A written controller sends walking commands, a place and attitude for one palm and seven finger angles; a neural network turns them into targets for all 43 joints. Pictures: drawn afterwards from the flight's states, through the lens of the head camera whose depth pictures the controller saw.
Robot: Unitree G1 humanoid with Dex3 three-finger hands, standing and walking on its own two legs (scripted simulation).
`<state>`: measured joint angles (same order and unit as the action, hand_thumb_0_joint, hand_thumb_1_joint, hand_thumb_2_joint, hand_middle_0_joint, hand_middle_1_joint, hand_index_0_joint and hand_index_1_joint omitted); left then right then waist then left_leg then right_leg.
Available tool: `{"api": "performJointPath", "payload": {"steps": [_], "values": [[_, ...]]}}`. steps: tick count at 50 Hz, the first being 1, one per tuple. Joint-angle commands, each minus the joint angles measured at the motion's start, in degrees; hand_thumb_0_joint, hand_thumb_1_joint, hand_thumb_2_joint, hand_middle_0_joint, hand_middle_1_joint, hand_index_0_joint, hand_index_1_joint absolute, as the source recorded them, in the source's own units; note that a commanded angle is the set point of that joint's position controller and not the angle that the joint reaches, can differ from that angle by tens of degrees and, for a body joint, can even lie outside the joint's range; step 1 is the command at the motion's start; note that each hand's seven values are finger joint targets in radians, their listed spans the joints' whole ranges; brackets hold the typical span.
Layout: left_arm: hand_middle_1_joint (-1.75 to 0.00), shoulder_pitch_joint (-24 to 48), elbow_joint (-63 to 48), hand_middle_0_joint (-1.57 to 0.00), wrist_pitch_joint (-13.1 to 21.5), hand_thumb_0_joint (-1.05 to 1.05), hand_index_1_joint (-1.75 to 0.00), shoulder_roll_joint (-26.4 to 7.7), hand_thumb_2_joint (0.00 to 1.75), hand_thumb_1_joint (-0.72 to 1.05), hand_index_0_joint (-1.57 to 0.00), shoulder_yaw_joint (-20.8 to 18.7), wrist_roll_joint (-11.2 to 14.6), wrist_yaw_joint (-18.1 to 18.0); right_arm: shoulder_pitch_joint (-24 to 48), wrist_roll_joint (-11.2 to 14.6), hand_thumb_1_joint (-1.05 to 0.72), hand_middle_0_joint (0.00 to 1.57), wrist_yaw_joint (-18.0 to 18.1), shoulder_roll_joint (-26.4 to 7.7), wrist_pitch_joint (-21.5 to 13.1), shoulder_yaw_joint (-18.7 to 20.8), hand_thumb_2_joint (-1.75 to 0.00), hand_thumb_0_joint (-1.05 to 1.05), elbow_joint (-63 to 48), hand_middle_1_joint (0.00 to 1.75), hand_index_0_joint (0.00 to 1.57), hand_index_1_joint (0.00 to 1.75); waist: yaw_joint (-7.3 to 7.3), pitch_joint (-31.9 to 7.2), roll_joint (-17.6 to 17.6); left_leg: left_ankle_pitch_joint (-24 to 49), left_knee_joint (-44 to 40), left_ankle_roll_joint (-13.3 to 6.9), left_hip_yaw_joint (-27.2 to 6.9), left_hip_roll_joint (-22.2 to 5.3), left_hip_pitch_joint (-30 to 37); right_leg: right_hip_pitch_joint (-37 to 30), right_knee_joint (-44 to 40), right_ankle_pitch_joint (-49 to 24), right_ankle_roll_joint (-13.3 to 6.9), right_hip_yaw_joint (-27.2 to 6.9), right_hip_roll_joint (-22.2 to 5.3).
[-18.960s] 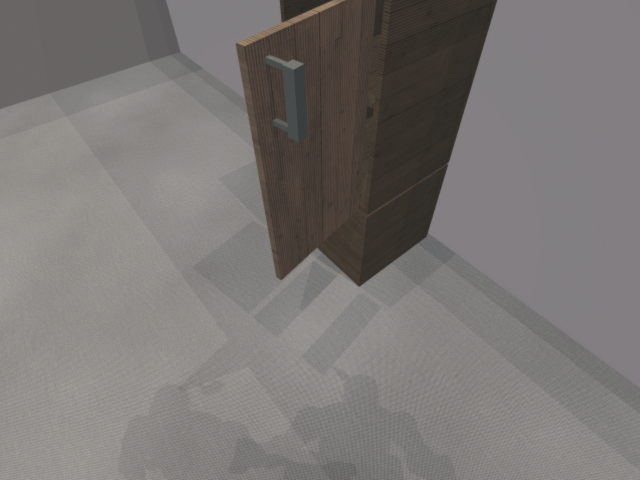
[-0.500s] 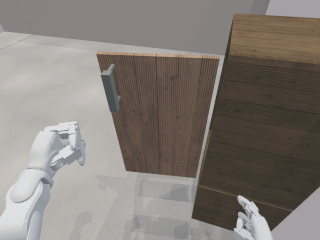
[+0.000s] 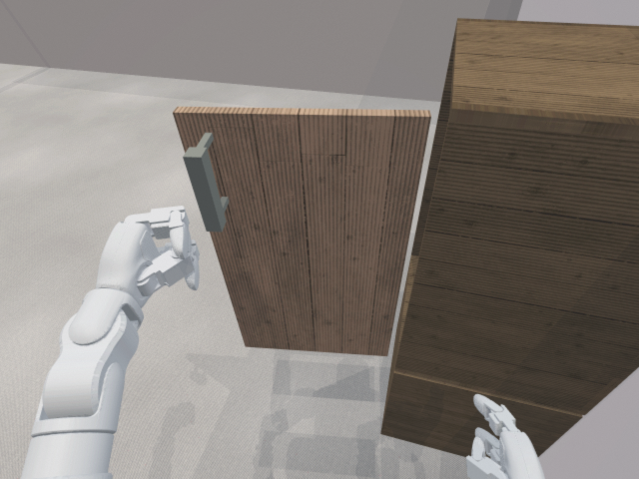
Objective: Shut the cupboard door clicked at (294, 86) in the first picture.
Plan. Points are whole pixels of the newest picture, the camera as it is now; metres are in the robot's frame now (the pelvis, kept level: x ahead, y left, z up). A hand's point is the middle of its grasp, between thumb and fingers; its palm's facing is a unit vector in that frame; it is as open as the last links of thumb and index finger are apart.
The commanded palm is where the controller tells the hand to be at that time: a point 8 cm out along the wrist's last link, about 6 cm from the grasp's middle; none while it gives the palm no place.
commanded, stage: bring the fist close to the handle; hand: left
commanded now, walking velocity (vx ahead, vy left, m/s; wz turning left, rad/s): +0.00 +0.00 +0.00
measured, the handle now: (211, 182) +0.46 +0.20 +0.16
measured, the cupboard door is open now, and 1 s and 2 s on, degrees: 100 100 81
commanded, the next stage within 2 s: push the door shut along its arc in 0.70 s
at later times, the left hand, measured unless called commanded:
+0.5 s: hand (225, 230) +0.36 +0.15 +0.16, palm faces +0.02 -1.00 -0.03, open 3.1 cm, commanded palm +0.33 +0.21 +0.16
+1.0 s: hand (218, 222) +0.37 +0.16 +0.16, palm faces +0.00 -1.00 -0.05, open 3.1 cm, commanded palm +0.35 +0.21 +0.16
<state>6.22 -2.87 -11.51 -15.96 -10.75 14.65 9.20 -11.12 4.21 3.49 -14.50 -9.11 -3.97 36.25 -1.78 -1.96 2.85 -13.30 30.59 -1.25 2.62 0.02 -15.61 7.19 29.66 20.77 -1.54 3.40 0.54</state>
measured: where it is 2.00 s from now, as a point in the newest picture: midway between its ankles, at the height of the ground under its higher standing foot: outside the picture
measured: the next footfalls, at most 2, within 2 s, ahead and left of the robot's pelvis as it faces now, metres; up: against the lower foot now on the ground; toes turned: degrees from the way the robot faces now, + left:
none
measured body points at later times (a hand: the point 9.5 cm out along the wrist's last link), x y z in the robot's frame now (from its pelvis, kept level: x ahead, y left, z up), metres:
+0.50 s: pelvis +0.00 +0.00 +0.00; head -0.01 -0.03 +0.45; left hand +0.35 +0.20 +0.16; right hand +0.16 -0.25 -0.09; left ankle +0.04 +0.11 -0.73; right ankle -0.05 -0.10 -0.73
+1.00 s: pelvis -0.01 -0.01 +0.00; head -0.01 -0.03 +0.45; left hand +0.36 +0.22 +0.17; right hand +0.16 -0.25 -0.09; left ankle +0.04 +0.11 -0.73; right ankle -0.05 -0.10 -0.73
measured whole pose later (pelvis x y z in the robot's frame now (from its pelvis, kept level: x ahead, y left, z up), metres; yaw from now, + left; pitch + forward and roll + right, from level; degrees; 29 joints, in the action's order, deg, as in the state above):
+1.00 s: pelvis -0.01 -0.01 +0.00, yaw +0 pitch -1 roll +0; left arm 24.6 21.1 -7.0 -18.2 -11.1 12.7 9.1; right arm -11.0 4.3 4.1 -15.4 -3.2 -3.3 36.8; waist 0.6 -0.5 2.5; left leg -11.9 29.6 -0.4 2.2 -0.8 -16.8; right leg 8.7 29.4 19.9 -2.5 3.7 1.5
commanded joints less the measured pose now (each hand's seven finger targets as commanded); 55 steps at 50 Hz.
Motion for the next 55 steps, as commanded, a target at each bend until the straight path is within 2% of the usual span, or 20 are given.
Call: {"api": "performJointPath", "payload": {"steps": [1, 2, 5, 7, 11, 12, 13, 16, 17, 21, 22, 27, 31, 35, 39, 42, 46, 51, 52, 55], "values": [[-1.5, 22.73, -7.79, -1.3, 1.17, 0.0, -1.5, -8.43, 0.9, 0.9, -1.3, -2.92, 0.58, -0.93, 7.49, 0.34, -0.9, 0.2, 1.07, -6.64, -1.97, 2.84, -0.9, 0.0, -9.03, 0.3, 0.2, 0.3, 0.98, -8.49, -2.71, 9.25, -3.38, -1.19, -3.57, -0.18, 12.8, 8.78, -5.78, -16.76, 1.15, -1.46, -0.03], [-1.5, 22.65, -7.18, -1.3, 1.5, 0.0, -1.5, -11.56, 0.9, 0.9, -1.3, -5.33, 0.34, -1.53, 7.41, 0.09, -0.9, 0.2, 1.07, -7.09, -1.67, 2.92, -0.9, 0.0, -8.7, 0.3, 0.2, 0.3, 0.56, -9.09, -4.44, 9.61, -3.02, -1.34, -3.48, -0.31, 12.13, 7.97, -5.98, -17.01, 1.25, -1.89, -0.11], [-1.5, 28.15, -7.96, -1.3, 3.54, 0.0, -1.5, -9.62, 0.9, 0.9, -1.3, -3.92, -0.01, -2.37, 7.75, -0.19, -0.9, 0.2, 0.96, -6.37, -1.29, 2.74, -0.9, 0.0, -9.03, 0.3, 0.2, 0.3, 0.79, -12.44, -1.63, 11.97, -3.09, -1.13, -3.22, -0.18, 14.36, 6.91, -4.92, -19.18, 0.82, -1.66, -0.11], [-1.5, 29.87, -6.4, -1.3, 5.07, 0.0, -1.5, -11.65, 0.9, 0.9, -1.3, -4.88, -0.7, -3.17, 6.97, -0.39, -0.9, 0.2, 0.78, -6.76, -1.02, 2.92, -0.9, 0.0, -8.09, 0.3, 0.2, 0.3, 1.12, -13.58, -2.18, 13.07, -2.52, -1.26, -3.12, -0.45, 14.74, 6.45, -5.0, -20.14, 0.82, -2.02, -0.06], [-1.5, 31.74, -1.22, -1.3, 5.25, 0.0, -1.5, -7.71, 0.9, 0.9, -1.3, -1.63, -0.91, -2.83, 6.32, -0.07, -0.9, 0.2, 0.46, -6.48, -0.43, 3.02, -0.9, 0.0, -7.8, 0.3, 0.2, 0.3, 1.62, -12.54, -0.45, 13.76, -2.76, -0.9, -3.01, -0.32, 15.04, 7.23, -4.69, -21.74, 0.63, -1.61, 0.04], [-1.5, 31.05, 2.79, -1.3, 4.77, 0.0, -1.5, -10.31, 0.9, 0.9, -1.3, -3.4, -1.3, -3.04, 5.78, -0.03, -0.9, 0.2, 0.48, -7.23, 0.1, 3.31, -0.9, 0.0, -7.01, 0.3, 0.2, 0.3, 1.9, -10.88, -4.16, 12.46, -2.61, -1.2, -2.98, -0.57, 13.25, 7.47, -5.38, -20.86, 0.99, -1.9, -0.04], [-1.5, 32.11, 3.4, -1.3, 4.29, 0.0, -1.5, -7.86, 0.9, 0.9, -1.3, -1.41, -1.31, -2.74, 5.94, 0.12, -0.9, 0.2, 0.44, -6.99, 0.55, 3.29, -0.9, 0.0, -7.3, 0.3, 0.2, 0.3, 1.93, -10.4, -2.21, 12.05, -2.96, -1.18, -2.67, -0.33, 12.91, 7.61, -5.37, -20.83, 0.97, -2.07, -0.18], [-1.5, 31.68, 4.26, -1.3, 3.2, 0.0, -1.5, -7.24, 0.9, 0.9, -1.3, -1.68, -1.33, -2.96, 5.69, 0.21, -0.9, 0.2, 0.27, -6.97, 1.1, 3.61, -0.9, 0.0, -8.17, 0.3, 0.2, 0.3, 1.07, -12.28, -1.67, 13.37, -3.04, -1.01, -2.95, -0.28, 14.1, 7.13, -5.12, -21.71, 0.62, -1.7, 0.0], [-1.5, 29.87, 4.91, -1.3, 3.38, 0.0, -1.5, -10.6, 0.9, 0.9, -1.3, -4.31, -1.58, -3.4, 5.72, 0.1, -0.9, 0.2, 0.17, -7.53, 1.45, 3.7, -0.9, 0.0, -8.05, 0.3, 0.2, 0.3, 0.44, -12.61, -3.91, 13.56, -2.89, -1.22, -2.74, -0.38, 13.14, 5.88, -5.32, -22.36, 0.83, -2.03, -0.16], [-1.5, 29.97, -0.91, -1.3, 5.75, 0.0, -1.5, -9.17, 0.9, 0.9, -1.3, -4.2, -1.38, -4.02, 6.28, -0.15, -0.9, 0.2, -0.27, -6.75, 1.56, 3.74, -0.9, 0.0, -9.43, 0.3, 0.2, 0.3, -0.12, -15.73, -2.43, 16.88, -3.13, -1.05, -2.27, -0.32, 14.85, 3.64, -4.13, -26.15, 0.58, -1.81, -0.04], [-1.5, 28.71, -1.25, -1.3, 6.5, 0.0, -1.5, -11.09, 0.9, 0.9, -1.3, -5.53, -1.39, -4.43, 6.31, -0.42, -0.9, 0.2, -0.35, -7.05, 1.62, 3.68, -0.9, 0.0, -9.32, 0.3, 0.2, 0.3, -0.35, -15.15, -4.52, 16.49, -2.85, -1.32, -2.01, -0.4, 13.7, 3.02, -4.46, -26.99, 1.01, -2.26, -0.25], [-1.5, 30.85, -0.43, -1.3, 7.56, 0.0, -1.5, -13.46, 0.9, 0.9, -1.3, -7.27, -1.86, -4.57, 6.11, -0.25, -0.9, 0.2, -0.03, -7.29, 2.38, 3.91, -0.9, 0.0, -8.69, 0.3, 0.2, 0.3, 0.75, -12.32, -4.32, 14.05, -3.05, -1.6, -1.26, -0.34, 12.86, 4.27, -5.27, -25.77, 1.61, -2.87, -0.22], [-1.5, 32.83, 1.04, -1.3, 6.37, 0.0, -1.5, -10.47, 0.9, 0.9, -1.3, -3.84, -1.61, -2.77, 6.08, 0.31, -0.9, 0.2, 0.31, -6.95, 2.54, 3.83, -0.9, 0.0, -8.53, 0.3, 0.2, 0.3, 1.8, -11.22, 0.24, 12.47, -3.16, -1.37, -1.45, -0.02, 14.17, 6.27, -5.93, -23.39, 1.19, -2.92, 0.01], [-1.5, 32.97, 1.95, -1.3, 5.99, 0.0, -1.5, -8.47, 0.9, 0.9, -1.3, -1.88, -0.38, -0.84, 6.14, 0.52, -0.9, 0.2, 0.57, -6.99, 2.35, 3.77, -0.9, 0.0, -8.68, 0.3, 0.2, 0.3, 2.2, -11.38, -1.73, 11.97, -2.97, -1.46, -2.03, 0.15, 14.09, 6.61, -6.02, -23.73, 1.48, -2.74, 0.01], [-1.5, 33.24, 5.29, -1.3, 6.07, 0.0, -1.5, -12.39, 0.9, 0.9, -1.3, -6.12, 0.47, -0.68, 5.8, 0.43, -0.9, 0.2, 0.98, -7.57, 2.59, 3.82, -0.9, 0.0, -8.09, 0.3, 0.2, 0.3, 1.89, -10.94, -5.93, 10.09, -3.08, -1.65, -2.16, 0.32, 11.82, 6.3, -6.16, -22.94, 2.12, -3.25, -0.45], [-1.5, 36.6, 6.95, -1.3, 6.62, 0.0, -1.5, -13.57, 0.9, 0.9, -1.3, -5.52, -0.35, -0.94, 5.75, 0.43, -0.9, 0.2, 1.0, -7.71, 3.01, 3.58, -0.9, 0.0, -7.71, 0.3, 0.2, 0.3, 2.6, -9.92, -5.26, 8.35, -2.93, -1.83, -2.04, 0.3, 11.4, 7.81, -6.57, -19.65, 2.24, -3.66, -0.52], [-1.5, 44.43, 9.07, -1.3, 8.58, 0.0, -1.5, -13.86, 0.9, 0.9, -1.3, -4.12, -0.97, -0.21, 5.04, 0.42, -0.9, 0.2, 1.34, -7.58, 3.0, 3.6, -0.9, 0.0, -7.21, 0.3, 0.2, 0.3, 3.49, -10.93, -0.22, 8.08, -2.73, -1.57, -2.6, 0.31, 12.96, 8.98, -6.44, -17.58, 1.16, -3.86, -0.27], [-1.5, 48.08, 15.26, -1.3, 10.47, 0.0, -1.5, -13.9, 0.9, 0.9, -1.3, -3.25, -0.49, 1.95, 3.46, 0.29, -0.9, 0.2, 1.58, -8.02, 3.01, 3.68, -0.9, 0.0, -6.43, 0.3, 0.2, 0.3, 4.12, -13.49, -1.54, 9.45, -2.39, -1.53, -3.06, 0.28, 13.33, 8.61, -5.58, -19.43, 0.95, -3.39, -0.14], [-1.5, 46.94, 17.49, -1.3, 10.56, 0.0, -1.5, -15.13, 0.9, 0.9, -1.3, -4.16, -0.43, 2.27, 2.74, 0.09, -0.9, 0.2, 1.48, -8.5, 3.18, 3.85, -0.9, 0.0, -6.07, 0.3, 0.2, 0.3, 3.99, -13.65, -4.75, 9.28, -2.04, -1.84, -3.06, 0.3, 12.05, 7.97, -5.61, -19.74, 1.41, -3.51, -0.27], [-1.5, 46.22, 22.31, -1.3, 10.04, 0.0, -1.5, -16.58, 0.9, 0.9, -1.3, -6.43, -0.19, 3.42, 2.03, 0.28, -0.9, 0.2, 1.37, -8.69, 3.46, 4.15, -0.9, 0.0, -6.27, 0.3, 0.2, 0.3, 3.19, -14.1, -4.39, 10.0, -2.23, -1.72, -2.7, 0.43, 10.76, 7.46, -4.96, -21.76, 1.37, -3.5, -0.53]]}}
